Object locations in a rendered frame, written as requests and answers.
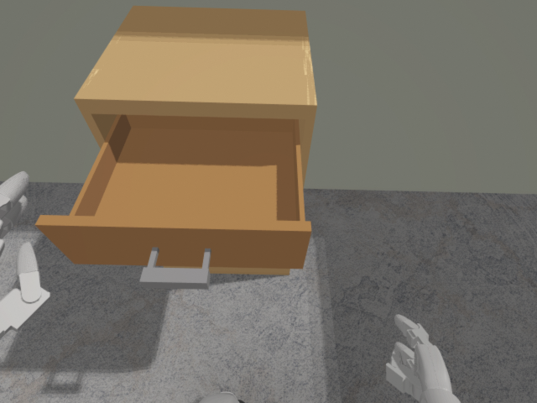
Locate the robot left shin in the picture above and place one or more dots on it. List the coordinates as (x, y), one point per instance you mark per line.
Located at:
(229, 393)

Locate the right robot hand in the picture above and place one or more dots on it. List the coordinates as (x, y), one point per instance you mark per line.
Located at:
(425, 368)

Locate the cabinet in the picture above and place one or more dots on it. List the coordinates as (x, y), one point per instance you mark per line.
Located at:
(205, 62)

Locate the left robot hand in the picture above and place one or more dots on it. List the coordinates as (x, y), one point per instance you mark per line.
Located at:
(18, 306)

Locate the handle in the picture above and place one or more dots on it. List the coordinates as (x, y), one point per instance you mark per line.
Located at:
(176, 278)

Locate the drawer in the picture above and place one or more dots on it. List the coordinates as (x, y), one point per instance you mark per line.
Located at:
(186, 184)

